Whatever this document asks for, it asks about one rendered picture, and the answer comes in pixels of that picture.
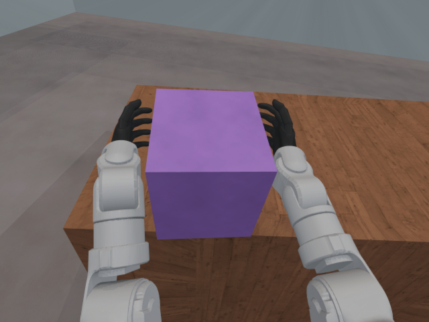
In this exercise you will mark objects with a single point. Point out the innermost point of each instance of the robot left forearm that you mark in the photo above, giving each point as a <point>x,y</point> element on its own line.
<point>118,212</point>

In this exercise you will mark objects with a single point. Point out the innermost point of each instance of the carton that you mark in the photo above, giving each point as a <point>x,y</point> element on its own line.
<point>209,165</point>

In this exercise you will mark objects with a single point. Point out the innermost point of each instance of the robot left hand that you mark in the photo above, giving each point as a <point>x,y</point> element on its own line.
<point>126,124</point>

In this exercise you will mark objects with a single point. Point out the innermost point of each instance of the right robot upper arm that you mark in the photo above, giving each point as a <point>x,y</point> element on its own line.
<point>347,296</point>

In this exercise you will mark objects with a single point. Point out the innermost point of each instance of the robot right forearm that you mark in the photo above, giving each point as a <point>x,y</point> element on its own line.
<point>323,244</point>

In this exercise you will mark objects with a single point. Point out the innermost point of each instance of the left robot upper arm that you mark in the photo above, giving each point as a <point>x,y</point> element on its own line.
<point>133,300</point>

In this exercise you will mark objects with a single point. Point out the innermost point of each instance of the robot right hand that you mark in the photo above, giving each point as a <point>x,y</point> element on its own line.
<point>282,131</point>

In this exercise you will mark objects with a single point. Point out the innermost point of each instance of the pedestal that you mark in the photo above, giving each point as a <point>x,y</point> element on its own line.
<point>372,156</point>

